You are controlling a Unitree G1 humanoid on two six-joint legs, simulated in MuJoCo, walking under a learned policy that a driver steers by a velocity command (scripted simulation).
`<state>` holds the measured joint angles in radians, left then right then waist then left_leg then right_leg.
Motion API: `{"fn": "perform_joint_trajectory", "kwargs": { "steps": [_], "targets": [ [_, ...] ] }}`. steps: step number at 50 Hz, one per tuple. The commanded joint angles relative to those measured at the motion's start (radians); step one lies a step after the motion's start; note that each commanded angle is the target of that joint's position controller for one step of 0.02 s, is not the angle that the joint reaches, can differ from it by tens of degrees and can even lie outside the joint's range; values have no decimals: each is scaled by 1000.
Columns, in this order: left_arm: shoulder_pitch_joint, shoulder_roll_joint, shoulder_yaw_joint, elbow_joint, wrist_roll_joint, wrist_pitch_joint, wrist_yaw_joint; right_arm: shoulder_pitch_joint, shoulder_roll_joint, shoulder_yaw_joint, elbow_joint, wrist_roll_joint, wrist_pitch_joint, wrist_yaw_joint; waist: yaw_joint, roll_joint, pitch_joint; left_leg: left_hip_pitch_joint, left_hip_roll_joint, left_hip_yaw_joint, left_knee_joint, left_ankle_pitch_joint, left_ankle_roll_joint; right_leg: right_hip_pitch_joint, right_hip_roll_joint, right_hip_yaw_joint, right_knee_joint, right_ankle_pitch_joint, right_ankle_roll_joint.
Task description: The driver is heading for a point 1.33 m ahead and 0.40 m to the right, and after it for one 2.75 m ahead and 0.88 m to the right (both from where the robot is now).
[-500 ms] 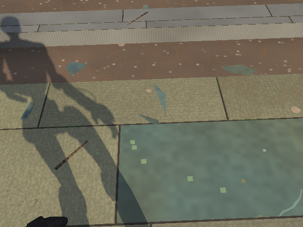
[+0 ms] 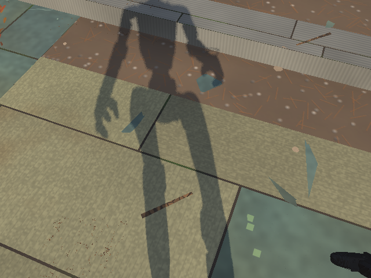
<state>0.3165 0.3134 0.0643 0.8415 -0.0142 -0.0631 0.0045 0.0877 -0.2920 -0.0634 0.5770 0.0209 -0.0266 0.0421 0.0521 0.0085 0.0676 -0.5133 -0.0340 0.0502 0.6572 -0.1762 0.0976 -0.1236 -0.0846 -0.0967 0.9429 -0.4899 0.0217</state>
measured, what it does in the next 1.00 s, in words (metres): walks ahead, turning right: right foot, then left foot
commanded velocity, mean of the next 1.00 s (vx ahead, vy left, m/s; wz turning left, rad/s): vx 0.50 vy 0.00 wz -0.28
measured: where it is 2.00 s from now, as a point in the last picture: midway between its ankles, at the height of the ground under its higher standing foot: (288, 144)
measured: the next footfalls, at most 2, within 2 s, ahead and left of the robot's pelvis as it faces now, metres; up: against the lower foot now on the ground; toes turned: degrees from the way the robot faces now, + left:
right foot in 0.50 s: +0.45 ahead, -0.15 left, +0.00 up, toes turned -7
left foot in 0.98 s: +0.76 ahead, -0.01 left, +0.00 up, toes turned -26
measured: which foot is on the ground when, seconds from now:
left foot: down 0.00-0.52, up 0.54-0.96, down 0.98-1.00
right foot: up 0.00-0.48, down 0.50-0.98, up 1.00-1.00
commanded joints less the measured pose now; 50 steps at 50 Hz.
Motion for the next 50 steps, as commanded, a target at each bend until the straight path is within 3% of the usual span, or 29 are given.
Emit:
{"fn": "perform_joint_trajectory", "kwargs": {
  "steps": [1,2,3,4,6,9,13,18,21,23,24,25,26,27,28,29,30,31,32,34,37,40,43,46,48,49,50],
  "targets": [
    [-87,145,14,-141,-41,-66,-22,295,-172,-54,7,-11,-23,-7,-166,99,-284,763,351,-641,-353,-101,234,-666,19,169,426,25,-39],
    [-105,124,9,-137,-26,-67,-13,231,-150,-45,11,-10,-31,-6,-119,9,-190,605,308,-523,-360,13,201,-631,-28,162,342,103,-39],
    [-102,127,13,-127,-3,-60,-7,177,-114,-34,9,-16,-36,-8,-83,17,-151,496,272,-437,-372,126,183,-573,-57,163,270,146,-33],
    [-69,123,15,-115,1,-48,-9,150,-100,-26,4,-25,-41,-10,-52,42,-136,420,249,-391,-399,186,177,-510,-72,168,244,178,-28],
    [-35,95,12,-96,8,-27,-7,143,-101,-26,20,-22,-54,-13,-30,41,-129,357,236,-331,-445,258,187,-471,-74,155,189,213,-6],
    [-99,65,3,-108,12,-10,-4,168,-119,-30,57,-24,-64,-24,-42,34,-78,345,225,-232,-490,310,177,-541,-76,148,60,349,25],
    [-194,37,-8,-121,-1,-17,-21,196,-122,-27,96,-29,-64,-35,-88,42,-39,369,191,-105,-516,252,115,-533,-50,132,-174,599,11],
    [-311,30,-15,-172,-12,-21,-48,257,-143,-36,158,-23,-58,-38,-141,33,17,516,257,-51,-511,235,96,-580,-5,130,-332,609,-31],
    [-326,34,-13,-201,-6,-23,-70,257,-153,-43,177,-14,-40,-47,-130,43,11,628,293,-27,-433,399,71,-597,21,103,-369,481,-71],
    [-255,65,3,-200,-1,-19,-74,229,-179,-50,170,-14,-26,-59,-82,81,-58,653,285,8,-297,750,40,-469,83,39,-364,375,-107],
    [-152,100,23,-181,1,-15,-70,213,-187,-50,164,-14,-16,-67,-22,85,-126,634,262,38,-145,896,17,-325,127,8,-376,360,-132],
    [-5,153,51,-150,0,-12,-60,212,-176,-43,156,-15,-12,-77,53,54,-210,513,223,75,74,850,-21,-82,136,41,-406,420,-170],
    [125,267,83,-142,4,-6,-43,290,-103,-16,114,-36,-30,-76,55,-133,-354,143,118,89,462,435,-86,317,-105,442,-398,425,-317],
    [119,242,71,-147,-15,-11,-46,303,-48,10,109,-45,-61,-58,25,-248,-469,-144,-66,-72,714,-377,-125,527,-253,909,-573,302,-453],
    [113,177,51,-150,-10,-9,-43,224,-126,-7,94,-7,-93,-36,69,-165,-411,-258,8,-189,761,-349,-99,507,-229,838,-617,190,-399],
    [68,146,44,-159,-6,-8,-38,146,-133,-4,67,15,-110,-29,61,-102,-284,-284,53,-168,711,-274,-81,376,-192,701,-627,200,-356],
    [6,130,37,-169,-3,-7,-36,111,-124,-3,58,-2,-116,-32,19,-15,-177,-260,92,-152,602,-215,-79,209,-154,602,-646,289,-329],
    [-42,99,26,-185,4,-7,-32,106,-137,-13,61,-25,-110,-39,-15,-10,-134,-194,122,-147,518,-176,-86,94,-122,532,-668,389,-314],
    [-68,95,23,-201,13,-5,-29,123,-132,-15,59,-31,-99,-40,-44,-38,-114,-140,128,-145,487,-158,-98,15,-100,508,-691,451,-317],
    [-82,107,28,-206,9,-7,-21,158,-108,-12,65,-38,-79,-44,-69,-58,-105,-102,131,-125,413,-137,-131,-71,-79,455,-715,546,-329],
    [-60,141,39,-194,1,-7,-4,77,-75,2,44,-41,-68,-51,-50,-60,-75,-84,110,-101,215,26,-170,-153,-29,367,-724,582,-301],
    [-16,145,42,-176,-8,6,7,-37,-50,12,23,-33,-76,-44,0,-83,-73,-2,60,-93,-10,224,-179,-177,16,340,-698,489,-251],
    [34,146,44,-156,-16,18,11,-102,-72,5,6,-16,-88,-32,24,-95,-76,30,33,-116,-114,247,-170,-115,-11,414,-649,417,-235],
    [33,140,45,-156,-12,26,15,-77,-110,-14,9,-11,-102,-23,-5,-123,-82,74,32,-141,-172,145,-132,-30,-47,512,-560,395,-210],
    [10,105,36,-168,-6,29,12,56,-141,-35,41,-17,-111,-30,-81,-129,-136,277,45,-124,-230,126,-80,-54,0,501,-434,443,-168],
    [7,47,14,-185,4,24,7,189,-189,-50,51,-36,-114,-39,-142,-50,-258,511,189,-251,-210,74,-16,-149,56,430,-195,368,-132],
    [140,-21,-8,-212,-13,13,7,293,-276,-72,80,-51,-101,-41,-103,242,-391,853,422,-674,-265,-90,149,-489,206,280,142,-24,-60]
  ]
}}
